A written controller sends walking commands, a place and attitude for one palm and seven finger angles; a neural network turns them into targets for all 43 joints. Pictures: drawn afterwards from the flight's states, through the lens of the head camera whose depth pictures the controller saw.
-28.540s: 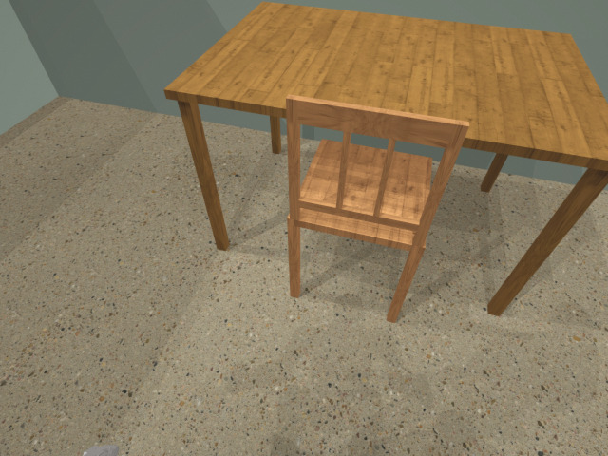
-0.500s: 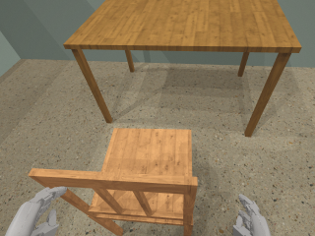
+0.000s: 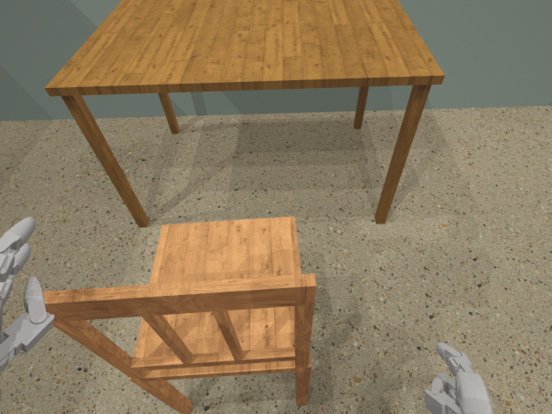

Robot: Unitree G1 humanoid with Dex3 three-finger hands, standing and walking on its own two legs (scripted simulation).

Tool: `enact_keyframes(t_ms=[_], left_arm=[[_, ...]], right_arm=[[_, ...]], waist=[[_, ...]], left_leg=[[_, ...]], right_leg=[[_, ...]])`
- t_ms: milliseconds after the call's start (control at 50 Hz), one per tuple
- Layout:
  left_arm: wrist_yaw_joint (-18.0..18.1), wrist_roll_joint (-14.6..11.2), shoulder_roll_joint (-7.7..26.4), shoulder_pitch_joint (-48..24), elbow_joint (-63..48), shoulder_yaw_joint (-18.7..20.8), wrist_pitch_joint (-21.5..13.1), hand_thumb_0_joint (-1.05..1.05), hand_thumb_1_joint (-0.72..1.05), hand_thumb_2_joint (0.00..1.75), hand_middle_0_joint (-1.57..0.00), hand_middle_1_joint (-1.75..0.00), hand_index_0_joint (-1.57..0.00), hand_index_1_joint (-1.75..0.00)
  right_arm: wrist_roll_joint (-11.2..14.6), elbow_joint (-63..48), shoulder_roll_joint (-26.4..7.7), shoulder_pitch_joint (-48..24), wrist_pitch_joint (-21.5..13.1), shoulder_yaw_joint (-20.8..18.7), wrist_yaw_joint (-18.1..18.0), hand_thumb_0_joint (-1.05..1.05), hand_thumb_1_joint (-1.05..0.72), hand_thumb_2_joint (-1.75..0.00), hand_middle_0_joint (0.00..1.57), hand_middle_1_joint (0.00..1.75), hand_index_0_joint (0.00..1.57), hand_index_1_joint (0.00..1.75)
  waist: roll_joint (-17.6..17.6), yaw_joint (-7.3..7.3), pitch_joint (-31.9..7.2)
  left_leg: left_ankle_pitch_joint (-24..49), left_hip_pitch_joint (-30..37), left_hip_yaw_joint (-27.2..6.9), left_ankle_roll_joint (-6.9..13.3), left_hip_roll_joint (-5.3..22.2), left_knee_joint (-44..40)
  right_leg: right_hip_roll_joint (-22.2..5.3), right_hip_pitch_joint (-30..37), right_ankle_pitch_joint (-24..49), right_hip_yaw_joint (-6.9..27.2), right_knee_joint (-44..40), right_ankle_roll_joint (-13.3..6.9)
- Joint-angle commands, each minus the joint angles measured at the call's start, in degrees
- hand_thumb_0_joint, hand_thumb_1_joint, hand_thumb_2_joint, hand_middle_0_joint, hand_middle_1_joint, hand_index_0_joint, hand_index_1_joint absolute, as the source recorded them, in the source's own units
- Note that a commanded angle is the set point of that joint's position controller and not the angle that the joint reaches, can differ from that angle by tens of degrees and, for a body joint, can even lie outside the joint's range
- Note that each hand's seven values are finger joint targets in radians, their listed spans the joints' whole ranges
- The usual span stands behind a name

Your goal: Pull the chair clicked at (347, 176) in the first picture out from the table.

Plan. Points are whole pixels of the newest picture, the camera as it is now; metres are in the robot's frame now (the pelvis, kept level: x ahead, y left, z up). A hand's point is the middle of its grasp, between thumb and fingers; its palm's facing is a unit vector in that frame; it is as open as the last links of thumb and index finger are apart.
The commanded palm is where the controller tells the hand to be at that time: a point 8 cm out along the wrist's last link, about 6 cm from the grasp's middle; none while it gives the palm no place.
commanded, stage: step back with the hand held close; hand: left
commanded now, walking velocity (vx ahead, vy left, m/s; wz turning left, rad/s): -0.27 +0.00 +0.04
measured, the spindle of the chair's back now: (171, 338) +0.27 +0.20 -0.12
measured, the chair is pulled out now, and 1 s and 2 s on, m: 0.61 0.61 0.61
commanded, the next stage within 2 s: stop stepping back and stand still in 1.10 s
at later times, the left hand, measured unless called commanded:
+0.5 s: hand out of the picture +0.14 +0.30 +0.15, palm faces +0.44 -0.77 -0.47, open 7.4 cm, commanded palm +0.08 +0.33 +0.18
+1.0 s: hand out of the picture +0.07 +0.28 +0.17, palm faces +0.39 -0.74 -0.56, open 7.4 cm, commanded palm +0.01 +0.31 +0.18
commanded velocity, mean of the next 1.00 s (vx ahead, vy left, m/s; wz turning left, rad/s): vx -0.33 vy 0.00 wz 0.04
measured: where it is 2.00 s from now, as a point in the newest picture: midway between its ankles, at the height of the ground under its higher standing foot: outside the picture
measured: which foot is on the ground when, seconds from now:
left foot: down 0.00-0.84, up 0.86-1.00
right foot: down 0.00-0.46, up 0.48-0.58, down 0.60-1.00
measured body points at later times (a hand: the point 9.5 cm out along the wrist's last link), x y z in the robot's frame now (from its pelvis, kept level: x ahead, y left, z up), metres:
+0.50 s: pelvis -0.05 +0.03 -0.01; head -0.04 +0.04 +0.44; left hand +0.12 +0.34 +0.18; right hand +0.12 -0.20 -0.08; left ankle +0.00 +0.13 -0.74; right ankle +0.00 -0.11 -0.73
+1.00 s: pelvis -0.13 +0.01 +0.00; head -0.10 +0.02 +0.44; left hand +0.05 +0.32 +0.20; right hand +0.03 -0.24 -0.10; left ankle -0.14 +0.14 -0.71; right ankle -0.11 -0.12 -0.74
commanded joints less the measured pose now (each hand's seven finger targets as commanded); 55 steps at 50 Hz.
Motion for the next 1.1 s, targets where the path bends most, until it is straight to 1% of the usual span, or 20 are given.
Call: enact_keyframes(t_ms=[0, 80, 180, 320, 380, 440, 500, 560, 640, 740, 780, 820, 840, 860, 920, 980, 1000, 1040, 1060, 1080], left_arm=[[3.8, 0.9, 15.7, -1.9, -22.2, 14.5, -6.5, 0.0, 0.9, 0.9, -0.2, -0.3, -0.2, -0.3], [4.0, 0.4, 13.5, -0.8, -16.9, 13.1, -6.3, 0.0, 0.9, 0.9, -0.2, -0.3, -0.2, -0.3], [4.1, 0.4, 10.5, -0.1, -13.0, 10.5, -4.6, 0.0, 0.9, 0.9, -0.2, -0.3, -0.2, -0.3], [5.0, 0.3, 12.3, -4.9, -15.6, 10.2, -2.4, 0.0, 0.9, 0.9, -0.2, -0.3, -0.2, -0.3], [5.3, 0.2, 13.1, -4.9, -19.5, 11.7, -3.1, 0.0, 0.9, 0.9, -0.2, -0.3, -0.2, -0.3], [5.4, 1.9, 13.8, -6.6, -20.7, 14.0, -4.8, 0.0, 0.9, 0.9, -0.2, -0.3, -0.2, -0.3], [4.4, 1.4, 11.4, -4.5, -19.4, 11.4, -5.9, 0.0, 0.9, 0.9, -0.2, -0.3, -0.2, -0.3], [3.3, 0.6, 10.0, -2.9, -18.1, 10.2, -6.7, 0.0, 0.9, 0.9, -0.2, -0.3, -0.2, -0.3], [2.4, 0.7, 11.3, -4.2, -19.2, 9.9, -7.6, 0.0, 0.9, 0.9, -0.2, -0.3, -0.2, -0.3], [1.7, -1.2, 14.4, 3.9, -20.5, 15.3, -7.7, 0.0, 0.9, 0.9, -0.2, -0.3, -0.2, -0.3], [1.5, -1.5, 15.0, 3.9, -22.0, 16.2, -8.4, 0.0, 0.9, 0.9, -0.2, -0.3, -0.2, -0.3], [2.2, -1.6, 16.0, 2.1, -20.5, 16.0, -8.8, 0.0, 0.9, 0.9, -0.2, -0.3, -0.2, -0.3], [3.0, -1.5, 16.6, 1.4, -18.5, 17.1, -8.1, 0.0, 0.9, 0.9, -0.2, -0.3, -0.2, -0.3], [3.4, -1.3, 14.7, 0.7, -16.5, 16.0, -7.2, 0.0, 0.9, 0.9, -0.2, -0.3, -0.2, -0.3], [4.2, 0.1, 12.8, -0.5, -11.2, 14.6, -6.3, 0.0, 0.9, 0.9, -0.2, -0.3, -0.2, -0.3], [4.5, 0.6, 12.4, 0.7, -13.9, 13.4, -6.8, 0.0, 0.9, 0.9, -0.2, -0.3, -0.2, -0.3], [4.5, 0.6, 12.0, 0.0, -17.3, 12.3, -7.4, 0.0, 0.9, 0.9, -0.2, -0.3, -0.2, -0.3], [4.1, 0.9, 13.7, 2.2, -20.1, 13.7, -8.0, 0.0, 0.9, 0.9, -0.2, -0.3, -0.2, -0.3], [3.5, 0.1, 13.0, 1.5, -24.4, 12.7, -8.6, 0.0, 0.9, 0.9, -0.2, -0.3, -0.2, -0.3], [3.6, 0.7, 13.9, -1.0, -27.2, 13.5, -9.0, 0.0, 0.9, 0.9, -0.2, -0.3, -0.2, -0.3]], right_arm=[[-0.7, -9.8, -3.3, -6.5, -4.6, 0.0, -1.2, 0.0, -0.9, -0.9, 0.2, 0.3, 0.2, 0.3], [-0.8, -7.5, -4.0, -4.2, -6.5, -0.8, -1.9, 0.0, -0.9, -0.9, 0.2, 0.3, 0.2, 0.3], [-0.7, -6.4, -4.3, -4.4, -6.4, -1.4, -1.6, 0.0, -0.9, -0.9, 0.2, 0.3, 0.2, 0.3], [-1.0, -6.3, -2.9, -3.9, -4.4, -0.4, -1.1, 0.0, -0.9, -0.9, 0.2, 0.3, 0.2, 0.3], [-1.2, -7.9, -3.4, -5.1, -4.3, 0.3, -1.6, 0.0, -0.9, -0.9, 0.2, 0.3, 0.2, 0.3], [-1.1, -9.6, -4.6, -6.2, -5.9, 0.1, -2.3, 0.0, -0.9, -0.9, 0.2, 0.3, 0.2, 0.3], [-1.2, -8.9, -3.5, -3.7, -7.4, 0.0, -1.7, 0.0, -0.9, -0.9, 0.2, 0.3, 0.2, 0.3], [-1.9, -7.0, -4.1, -2.6, -8.4, 0.1, -1.0, 0.0, -0.9, -0.9, 0.2, 0.3, 0.2, 0.3], [-2.6, -4.8, -5.2, -2.2, -8.5, -0.6, 0.0, 0.0, -0.9, -0.9, 0.2, 0.3, 0.2, 0.3], [-1.5, -6.8, -4.2, -4.9, -7.2, -1.9, 0.5, 0.0, -0.9, -0.9, 0.2, 0.3, 0.2, 0.3], [-1.2, -7.7, -3.3, -5.5, -6.6, -1.7, 0.4, 0.0, -0.9, -0.9, 0.2, 0.3, 0.2, 0.3], [-0.6, -7.2, -2.6, -4.0, -5.9, -2.1, 0.2, 0.0, -0.9, -0.9, 0.2, 0.3, 0.2, 0.3], [-1.2, -5.7, -2.5, -4.2, -5.4, -2.8, 0.2, 0.0, -0.9, -0.9, 0.2, 0.3, 0.2, 0.3], [-1.8, -5.9, -0.8, -5.8, -4.9, -2.0, 0.6, 0.0, -0.9, -0.9, 0.2, 0.3, 0.2, 0.3], [-1.8, -6.5, 0.0, -8.1, -4.4, 0.0, -0.6, 0.0, -0.9, -0.9, 0.2, 0.3, 0.2, 0.3], [-1.7, -6.0, -1.8, -6.0, -4.0, -1.1, -1.2, 0.0, -0.9, -0.9, 0.2, 0.3, 0.2, 0.3], [-1.6, -6.4, -3.0, -6.0, -4.3, -1.8, -1.1, 0.0, -0.9, -0.9, 0.2, 0.3, 0.2, 0.3], [-1.2, -6.8, -3.8, -6.7, -5.5, -3.2, 0.0, 0.0, -0.9, -0.9, 0.2, 0.3, 0.2, 0.3], [-2.9, -7.5, -2.5, -6.2, -6.6, -1.8, 0.4, 0.0, -0.9, -0.9, 0.2, 0.3, 0.2, 0.3], [-3.8, -6.1, -3.0, -5.7, -7.5, -2.0, 0.5, 0.0, -0.9, -0.9, 0.2, 0.3, 0.2, 0.3]], waist=[[13.0, 4.11, -8.3], [5.5, 3.63, -10.7], [-0.9, 3.23, -9.8], [-12.4, 2.21, -5.9], [-3.6, 2.4, -4.8], [16.3, 2.54, -2.3], [8.4, 3.09, -3.5], [8.7, 2.83, -3.9], [8.6, 3.53, -12.4], [6.2, 4.52, -15.2], [0.9, 4.15, -13.3], [-13.0, 2.31, -10.9], [-13.5, 2.55, -10.8], [-13.1, 2.34, -8.9], [-12.1, 1.96, -5.7], [-8.7, 1.74, -7.3], [-4.3, 2.53, -8.6], [7.2, 3.28, -11.5], [16.2, 2.8, -12.8], [16.5, 2.3, -10.9]], left_leg=[[16.8, -5.3, -6.7, 3.5, 7.9, -8.6], [20.3, -3.3, -6.5, 2.8, 8.4, -6.2], [11.4, -6.2, -5.8, 2.5, 7.7, -3.8], [-7.4, 0.0, -2.2, 1.2, 1.2, 12.7], [-8.0, -4.4, -7.0, 2.5, 5.2, 0.2], [-28.0, -28.4, -16.5, 7.1, 14.3, -19.6], [-9.6, -19.4, -13.2, 6.1, 12.2, -11.8], [2.5, -10.7, -12.7, 6.3, 12.2, -9.2], [37.2, 8.5, -10.2, 5.1, 12.2, -1.3], [21.9, 1.2, -8.3, 5.1, 12.1, -1.4], [9.4, -3.5, -6.3, 3.2, 8.7, 3.6], [-6.1, -2.1, -0.1, -1.0, -0.8, 23.0], [-8.2, -2.9, -1.7, -1.3, -1.3, 32.3], [-11.2, -7.4, -3.7, -1.2, -0.8, 35.5], [-12.0, -11.7, -2.6, -0.6, 1.1, 20.5], [5.7, -4.7, 1.2, 0.3, 1.4, -5.2], [21.1, -2.5, -2.6, 1.9, 6.2, -7.9], [43.1, 5.2, -8.4, 5.8, 15.7, -4.6], [45.1, 1.9, -14.2, 8.4, 18.6, -6.6], [42.9, -2.7, -13.3, 9.6, 19.7, -7.1]], right_leg=[[-4.5, 10.5, 9.7, 4.1, 0.1, 0.7], [-4.8, 10.1, 12.7, 4.0, 0.8, 0.7], [-6.2, 8.8, 13.4, 6.1, -1.4, -0.1], [-14.7, -11.6, -10.0, 12.6, -13.6, -4.7], [-9.7, -8.2, -9.8, 9.1, -7.3, -2.5], [-0.6, 11.8, -6.8, 4.0, 11.7, 2.2], [-1.2, 7.1, -3.7, 4.9, 9.0, 1.5], [-0.8, 2.7, -4.8, 4.2, 2.6, 1.6], [-0.8, 0.8, 4.4, 4.4, -5.4, 1.5], [-0.9, 4.1, -0.2, 4.1, -2.3, 0.6], [-3.6, 3.2, 6.3, 6.0, -6.0, -0.5], [-17.1, -9.6, 7.1, 19.1, -12.5, -7.7], [-21.2, -12.8, 10.0, 22.6, -14.2, -11.3], [-21.3, -10.0, 15.7, 19.8, -12.4, -11.9], [-15.2, -1.1, 27.2, 11.0, -5.2, -6.8], [-10.3, 4.1, 30.0, 8.2, 1.6, -1.8], [-6.9, 4.5, 25.1, 6.0, 4.7, 0.8], [-2.7, -4.1, 0.9, 5.2, 12.7, 2.2], [-1.8, -5.9, -12.4, 5.5, 19.6, 2.5], [-1.0, -5.0, -15.7, 7.1, 24.9, 2.3]])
